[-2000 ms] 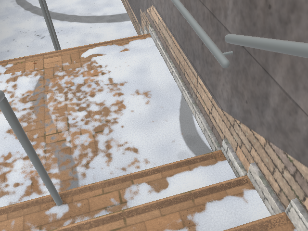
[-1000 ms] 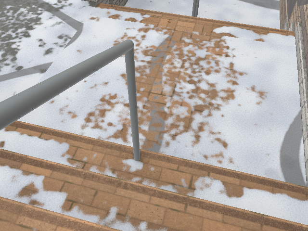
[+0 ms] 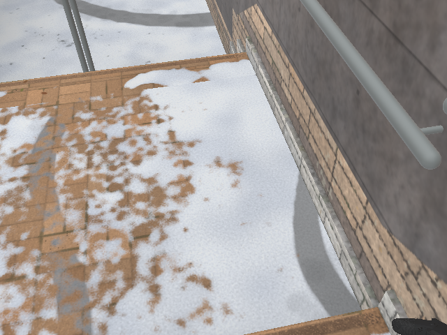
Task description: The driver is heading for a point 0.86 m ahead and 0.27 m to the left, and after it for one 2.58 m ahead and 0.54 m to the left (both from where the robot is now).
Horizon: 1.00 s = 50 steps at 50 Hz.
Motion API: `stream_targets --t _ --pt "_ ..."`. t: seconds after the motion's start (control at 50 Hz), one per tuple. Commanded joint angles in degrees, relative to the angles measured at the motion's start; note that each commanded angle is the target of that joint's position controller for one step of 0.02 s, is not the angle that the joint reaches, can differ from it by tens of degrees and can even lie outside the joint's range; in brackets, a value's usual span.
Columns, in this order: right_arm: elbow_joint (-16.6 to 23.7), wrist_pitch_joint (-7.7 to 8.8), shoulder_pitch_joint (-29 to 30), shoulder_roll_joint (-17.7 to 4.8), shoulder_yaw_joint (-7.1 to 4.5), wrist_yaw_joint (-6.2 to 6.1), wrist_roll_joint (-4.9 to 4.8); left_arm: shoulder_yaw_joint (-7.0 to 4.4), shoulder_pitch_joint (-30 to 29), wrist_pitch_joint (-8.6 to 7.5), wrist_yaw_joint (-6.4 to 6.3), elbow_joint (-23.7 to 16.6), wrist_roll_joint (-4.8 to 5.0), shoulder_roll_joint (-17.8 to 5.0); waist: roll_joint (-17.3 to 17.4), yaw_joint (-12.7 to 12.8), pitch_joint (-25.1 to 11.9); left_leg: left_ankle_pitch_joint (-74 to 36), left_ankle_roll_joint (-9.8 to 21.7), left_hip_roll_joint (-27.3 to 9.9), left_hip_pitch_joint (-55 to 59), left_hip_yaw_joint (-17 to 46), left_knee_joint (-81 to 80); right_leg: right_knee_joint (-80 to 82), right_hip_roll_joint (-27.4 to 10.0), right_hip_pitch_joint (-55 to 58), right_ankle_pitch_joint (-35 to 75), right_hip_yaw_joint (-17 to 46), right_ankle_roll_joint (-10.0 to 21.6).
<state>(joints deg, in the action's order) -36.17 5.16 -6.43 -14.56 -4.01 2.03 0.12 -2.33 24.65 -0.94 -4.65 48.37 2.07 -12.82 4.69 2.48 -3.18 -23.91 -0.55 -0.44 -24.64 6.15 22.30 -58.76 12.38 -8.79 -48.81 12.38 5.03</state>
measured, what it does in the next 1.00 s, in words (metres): goes down, turning left: left foot 0.15 m lower, then right foot 0.15 m lower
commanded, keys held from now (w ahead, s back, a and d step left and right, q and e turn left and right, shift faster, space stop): w+q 1.00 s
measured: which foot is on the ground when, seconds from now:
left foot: up 0.00-0.00, down 0.02-0.56, up 0.58-1.00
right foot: down 0.00-0.04, up 0.06-0.52, down 0.54-1.00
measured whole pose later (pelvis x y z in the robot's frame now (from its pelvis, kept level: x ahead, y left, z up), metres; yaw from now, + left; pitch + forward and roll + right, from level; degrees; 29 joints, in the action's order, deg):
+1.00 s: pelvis +0.57 +0.08 -0.24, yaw +32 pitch +2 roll -1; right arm -37.3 2.0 -4.3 -14.1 -4.5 2.9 -1.5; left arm -1.8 32.7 -5.3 -3.2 57.3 -0.6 -10.4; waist 2.4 4.7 -1.4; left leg -25.8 5.4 -0.5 -42.0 9.6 40.7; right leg -32.3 2.6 0.0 -34.1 -8.5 2.7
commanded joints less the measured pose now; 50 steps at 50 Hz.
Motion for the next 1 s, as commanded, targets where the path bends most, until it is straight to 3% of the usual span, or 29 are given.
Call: stream_targets --t 0.02,0.04,0.06,0.08,0.1,0.12,0.14,0.18,0.22,0.24,0.28,0.32,0.38,0.42,0.5,0.54,0.56,0.58,0.6,0.62,0.64,0.68,0.72,0.76,0.8,0.82,0.86,0.92,1.0 --pt "-7.94 -0.16 -25.97 -5.84 -3.01 0.00 -0.02 -0.28 -1.88 -0.61 1.56 0.32 -0.66 -4.46 -5.34 -11.61 1.61 3.05 2.37 -3.03 25.09 -3.21 -1.86 -21.87 -8.48 -11.67 49.16 2.41 2.31" --pt "-12.16 -0.19 -37.08 -5.03 -2.09 0.33 1.21 0.01 4.41 -1.94 3.45 1.34 -1.31 0.17 9.30 -11.17 -5.53 -10.60 9.87 -9.27 48.48 7.43 16.06 -48.48 -0.60 -33.49 11.60 1.21 -1.03" --pt "-13.29 -0.74 -36.77 -6.50 -1.68 0.84 -0.07 0.90 11.74 -3.32 3.34 0.45 -0.85 0.54 19.29 -6.90 -5.67 -13.32 14.22 -12.42 52.56 20.07 18.18 -62.63 -0.62 -48.35 -1.62 0.62 -3.47" --pt "-11.72 -2.12 -33.65 -6.84 -1.87 0.66 -0.77 0.81 11.33 -4.22 3.29 -1.08 -0.80 -2.12 16.93 -5.88 -6.72 -5.29 16.70 -14.42 49.76 25.22 14.02 -65.86 -4.24 -52.15 1.12 -0.99 -4.01" --pt "-11.59 -2.20 -27.76 -13.91 -4.07 0.03 -1.44 0.79 5.35 -5.04 3.11 -6.51 2.12 -4.08 13.13 -3.89 -5.83 31.25 24.67 -20.17 47.70 43.01 0.41 -59.18 -6.85 -60.22 9.51 -5.91 -4.98" --pt "-9.21 -2.35 -21.69 -7.89 -2.34 -0.37 -2.06 -0.40 -7.25 -3.88 2.17 -9.15 1.44 -6.89 -3.81 -4.55 1.12 45.02 23.59 -20.73 34.38 46.50 -6.29 -54.91 -9.94 -59.63 16.71 -6.72 -5.05" --pt "-8.02 -0.96 -14.97 -6.94 -1.09 -0.47 -0.06 -0.54 -12.80 -3.10 1.49 -10.75 0.74 -7.59 -8.10 -1.52 6.25 48.38 22.10 -20.12 19.58 46.85 -4.54 -46.70 -13.85 -53.20 23.17 -2.98 -3.42" --pt "-7.61 0.74 -10.99 -2.15 0.93 -0.84 -1.15 -0.81 -10.56 -3.34 1.33 -9.65 -1.18 -5.51 -9.18 3.52 9.66 44.38 16.05 -10.06 4.47 32.86 -2.07 -25.94 -17.94 -46.11 34.57 -0.83 -2.44" --pt "-8.89 0.32 -14.37 -3.77 0.51 -3.59 -1.77 -0.61 -16.95 -4.56 1.66 -12.39 -5.29 -3.95 -0.13 0.22 8.68 19.57 15.10 -1.06 -3.78 19.80 -1.87 -0.17 -16.02 -31.66 49.54 -6.87 -5.97" --pt "-10.32 -0.71 -17.47 -2.46 0.74 -4.10 -1.06 0.37 -16.82 -4.43 2.25 -12.17 -5.55 -0.56 1.84 -0.78 3.96 8.27 15.50 -0.60 -2.30 17.37 0.25 1.49 -14.65 -25.76 53.20 -8.19 -7.23" --pt "-9.75 -1.04 -17.60 -5.02 -0.15 -3.93 -0.82 -0.38 -9.66 -4.52 3.71 -9.43 -3.78 -2.92 1.43 0.86 -1.42 3.11 15.50 -1.73 1.67 16.91 5.38 -0.49 -13.90 -21.81 60.77 -7.65 -6.30" --pt "-12.26 0.03 -26.79 -1.35 0.66 -4.34 -3.03 -1.17 -21.84 -5.36 4.82 -13.12 -3.68 -4.75 -2.91 -5.26 1.20 20.94 15.65 -1.41 18.43 22.86 11.77 13.92 -14.10 -39.58 65.72 -1.50 -3.70" --pt "-13.24 -2.09 -28.21 -0.11 1.15 -5.30 -2.62 0.31 -31.84 -6.11 6.94 -16.62 -4.78 0.20 -5.44 -10.04 4.47 36.87 11.04 4.74 4.82 18.27 13.58 33.18 -9.58 -22.26 80.13 -7.08 -4.17" --pt "-13.47 -3.73 -26.50 -1.38 0.80 -6.15 -2.61 0.06 -29.85 -5.99 6.88 -18.55 -3.18 1.41 0.76 -9.82 5.08 37.13 12.01 5.54 2.48 21.38 17.66 33.82 -9.05 -15.29 77.62 -5.07 -5.79" --pt "-13.58 -4.42 -25.34 -0.87 0.30 -6.88 -2.40 -2.61 -20.28 -6.32 4.93 -15.89 -1.46 -3.84 1.98 -7.69 7.45 33.93 11.67 6.03 11.74 24.60 30.02 43.83 -15.75 -9.74 69.95 0.03 -4.43" --pt "-13.88 -4.00 -23.76 0.06 0.54 -4.66 -1.96 -4.13 -2.63 -6.22 4.91 -9.61 -1.45 -6.15 -4.06 0.91 -0.34 43.75 8.46 8.91 1.15 17.93 51.27 38.29 -19.60 14.68 76.49 -2.48 -4.71" --pt "-14.25 -2.93 -28.70 4.17 1.62 -2.69 -2.28 -4.50 10.08 -5.39 5.20 -5.50 -2.22 -8.11 -13.17 3.33 -7.65 69.09 5.94 12.36 -16.38 13.72 70.02 23.05 -25.00 36.63 88.27 0.15 -3.50" --pt "-14.67 -2.24 -37.03 2.73 1.52 -2.21 -4.65 -4.25 14.72 -4.81 5.90 -3.53 -2.11 -9.67 -23.03 2.05 -12.77 78.83 3.34 13.35 -30.38 12.87 91.97 17.05 -33.75 44.95 84.82 11.12 3.83" --pt "-14.01 -1.59 -37.74 0.27 1.48 -2.62 -4.72 -4.75 14.93 -3.64 7.01 -2.96 -0.99 -11.56 -26.54 1.80 -14.17 76.57 2.62 9.58 -38.25 10.92 99.65 21.61 -37.73 43.66 71.86 17.69 9.11" --pt "-10.11 -1.60 -29.74 -1.56 1.41 -3.89 -5.07 -5.19 11.77 -2.56 6.78 -1.08 -0.36 -13.65 -23.48 1.03 -9.97 67.97 1.41 6.81 -43.55 3.94 99.86 33.69 -41.85 35.04 41.23 27.08 15.28" --pt "-7.88 -2.73 -19.91 -4.37 0.47 -5.08 -4.16 -2.98 3.75 -2.54 6.23 -3.74 -1.51 -6.73 -4.59 0.11 -0.45 55.31 1.32 3.11 -41.30 -0.19 92.02 42.55 -37.41 19.97 27.66 23.11 13.87" --pt "-4.98 -4.44 -13.73 -3.15 0.32 -6.51 -1.86 -1.04 -8.48 -5.04 6.27 -3.53 -3.40 -2.63 -3.56 -4.81 8.41 47.16 3.48 -0.82 -29.39 3.97 84.64 41.73 -32.72 -5.86 46.19 13.88 9.88" --pt "-6.83 -3.78 -16.44 -2.01 -0.28 -5.23 -1.73 -0.41 -7.96 -6.56 6.02 -1.04 -3.01 0.06 -8.46 -6.40 7.03 31.85 5.66 -3.41 -25.21 5.89 66.11 40.81 -24.12 -8.38 55.19 -0.02 0.16" --pt "-3.40 -2.66 -9.47 -0.90 -0.35 -4.18 -0.48 -0.90 -3.65 -6.64 3.94 1.56 -3.39 -2.79 -10.64 -3.98 7.78 20.10 3.68 -1.85 -17.17 3.30 41.80 44.04 -20.61 -12.62 67.05 -7.16 -0.69" --pt "-2.09 -2.90 -9.35 2.47 0.47 -3.20 -1.22 -1.20 -0.13 -5.34 2.66 4.75 -4.15 -4.91 -12.86 -4.30 4.42 19.71 2.77 -2.66 -19.40 4.70 38.50 41.32 -24.37 -4.16 80.37 -6.46 1.22" --pt "-2.84 -3.28 -11.86 0.98 -0.01 -2.57 -1.29 -1.78 -1.09 -5.41 2.56 4.03 -4.22 -7.61 -11.27 -5.07 2.32 14.82 3.06 -2.29 -19.09 3.45 39.28 38.89 -25.08 -1.14 80.46 -7.69 1.46" --pt "-0.67 -2.98 -4.61 -0.80 -0.58 -1.68 -1.87 -1.31 4.72 -5.38 1.86 6.34 -1.05 -4.32 -6.66 -2.18 5.00 6.26 4.97 -1.93 -26.24 6.51 30.05 36.03 -23.72 6.14 67.15 -8.98 -0.33" --pt "2.01 -2.22 3.96 1.06 0.10 0.27 -1.71 -0.70 13.20 -5.45 1.35 9.15 -2.15 -3.62 -8.03 2.17 8.54 3.57 7.41 -0.18 -32.87 5.94 25.27 34.03 -25.29 13.64 62.28 -8.29 -2.31" --pt "4.92 -2.64 12.52 2.86 1.13 2.60 -2.07 0.40 11.76 -4.25 1.35 7.10 -2.82 -0.93 -4.42 4.00 10.05 -8.02 5.05 0.84 -19.80 0.11 12.08 27.54 -22.49 5.00 48.46 -13.29 -1.94"
Keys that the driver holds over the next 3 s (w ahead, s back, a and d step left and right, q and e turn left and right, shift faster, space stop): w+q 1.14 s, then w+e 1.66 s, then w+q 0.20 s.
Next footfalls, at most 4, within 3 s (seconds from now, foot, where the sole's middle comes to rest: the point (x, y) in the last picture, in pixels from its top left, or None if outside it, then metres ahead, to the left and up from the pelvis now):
0.02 left None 0.14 0.10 -0.83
0.54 right None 0.49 -0.06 -0.98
1.18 left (162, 322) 0.74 0.33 -1.14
1.62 right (175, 236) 1.15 0.33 -1.14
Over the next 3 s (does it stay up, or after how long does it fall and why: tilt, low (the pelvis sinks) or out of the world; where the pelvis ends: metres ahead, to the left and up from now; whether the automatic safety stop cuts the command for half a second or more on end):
stays up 1.63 0.45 -0.35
